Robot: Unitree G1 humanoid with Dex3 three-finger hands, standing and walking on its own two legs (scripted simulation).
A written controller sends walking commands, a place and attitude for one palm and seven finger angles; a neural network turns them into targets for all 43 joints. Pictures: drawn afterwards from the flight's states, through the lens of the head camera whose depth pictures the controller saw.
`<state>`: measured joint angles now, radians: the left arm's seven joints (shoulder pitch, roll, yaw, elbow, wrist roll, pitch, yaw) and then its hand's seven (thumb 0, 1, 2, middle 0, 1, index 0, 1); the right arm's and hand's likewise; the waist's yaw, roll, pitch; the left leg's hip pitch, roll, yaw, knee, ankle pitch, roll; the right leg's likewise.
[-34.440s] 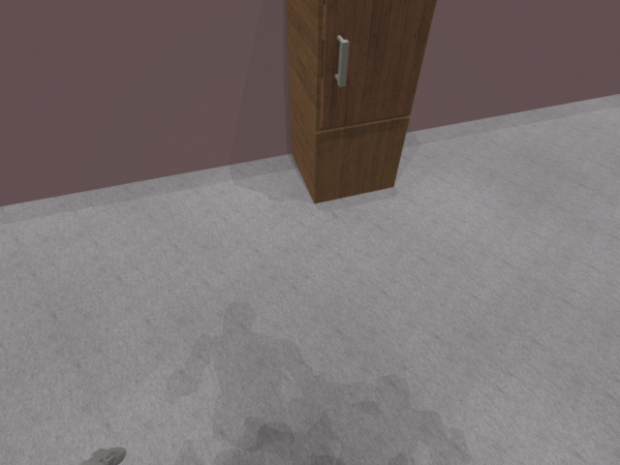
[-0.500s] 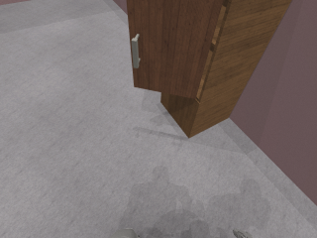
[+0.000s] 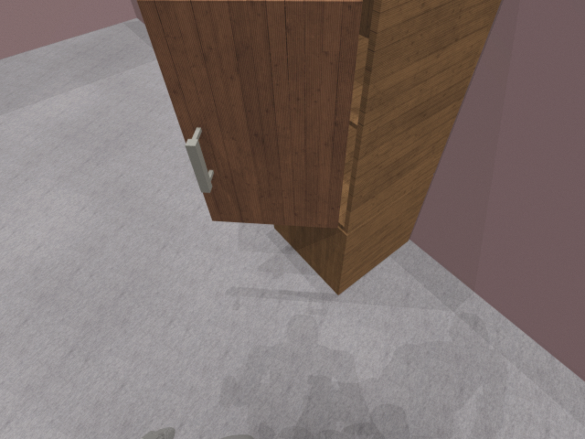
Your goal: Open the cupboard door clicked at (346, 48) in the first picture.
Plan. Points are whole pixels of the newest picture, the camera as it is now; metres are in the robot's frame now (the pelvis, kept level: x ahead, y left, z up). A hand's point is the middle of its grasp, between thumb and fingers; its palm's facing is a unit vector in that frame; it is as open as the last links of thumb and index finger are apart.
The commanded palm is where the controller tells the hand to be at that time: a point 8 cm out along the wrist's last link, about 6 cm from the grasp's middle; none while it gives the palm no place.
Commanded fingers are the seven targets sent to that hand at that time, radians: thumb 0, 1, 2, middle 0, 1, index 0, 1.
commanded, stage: come to a stop and stand still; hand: left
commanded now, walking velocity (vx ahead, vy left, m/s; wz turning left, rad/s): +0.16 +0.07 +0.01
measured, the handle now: (202, 161) +0.69 +0.24 -0.08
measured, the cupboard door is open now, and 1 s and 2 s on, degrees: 46 46 46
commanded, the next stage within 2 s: look again from close up in 0.98 s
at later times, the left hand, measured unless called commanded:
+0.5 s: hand out of the picture +0.10 +0.23 -0.18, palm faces +0.01 -0.98 -0.21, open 7.3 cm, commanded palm none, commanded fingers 0.00 0.90 0.90 -0.20 -0.30 -0.20 -0.30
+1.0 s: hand out of the picture +0.09 +0.17 -0.17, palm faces +0.02 -0.98 -0.19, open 7.2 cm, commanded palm none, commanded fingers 0.00 0.90 0.90 -0.20 -0.30 -0.20 -0.30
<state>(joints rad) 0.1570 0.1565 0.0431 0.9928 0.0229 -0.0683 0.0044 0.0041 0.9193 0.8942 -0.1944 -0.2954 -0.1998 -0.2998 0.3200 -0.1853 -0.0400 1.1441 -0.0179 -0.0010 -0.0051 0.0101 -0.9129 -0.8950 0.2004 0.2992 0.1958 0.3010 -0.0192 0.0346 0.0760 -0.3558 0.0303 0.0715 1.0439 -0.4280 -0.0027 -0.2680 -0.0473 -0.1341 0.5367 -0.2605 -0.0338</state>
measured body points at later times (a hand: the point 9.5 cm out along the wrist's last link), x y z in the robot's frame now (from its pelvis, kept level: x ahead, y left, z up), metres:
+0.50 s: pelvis +0.07 +0.04 +0.00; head +0.12 +0.04 +0.45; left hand +0.10 +0.28 -0.16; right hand +0.16 -0.20 -0.15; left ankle +0.13 +0.15 -0.74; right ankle +0.02 -0.09 -0.69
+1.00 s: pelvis +0.06 -0.01 +0.01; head +0.08 -0.01 +0.46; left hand +0.09 +0.22 -0.15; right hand +0.04 -0.23 -0.15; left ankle +0.06 +0.12 -0.74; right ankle +0.04 -0.11 -0.74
